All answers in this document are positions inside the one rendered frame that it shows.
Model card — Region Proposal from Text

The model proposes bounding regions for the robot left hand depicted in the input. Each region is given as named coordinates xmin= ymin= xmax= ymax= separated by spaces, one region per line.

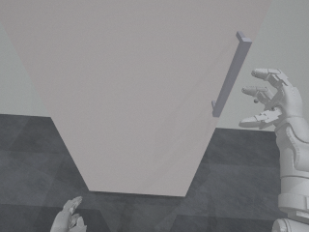
xmin=50 ymin=196 xmax=87 ymax=232

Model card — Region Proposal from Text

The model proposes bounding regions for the robot right forearm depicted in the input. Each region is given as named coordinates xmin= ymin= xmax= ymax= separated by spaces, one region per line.
xmin=274 ymin=117 xmax=309 ymax=223

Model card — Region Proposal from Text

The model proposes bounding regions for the robot right upper arm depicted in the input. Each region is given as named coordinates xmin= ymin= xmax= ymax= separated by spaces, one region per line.
xmin=271 ymin=218 xmax=309 ymax=232

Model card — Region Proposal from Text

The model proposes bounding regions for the fridge door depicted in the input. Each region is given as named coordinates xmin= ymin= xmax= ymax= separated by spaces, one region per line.
xmin=0 ymin=0 xmax=272 ymax=197

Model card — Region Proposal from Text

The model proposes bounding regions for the handle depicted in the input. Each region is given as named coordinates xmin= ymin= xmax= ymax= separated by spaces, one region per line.
xmin=211 ymin=31 xmax=252 ymax=118

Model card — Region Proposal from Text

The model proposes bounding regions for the robot right hand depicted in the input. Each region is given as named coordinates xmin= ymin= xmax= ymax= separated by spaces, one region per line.
xmin=239 ymin=68 xmax=303 ymax=130

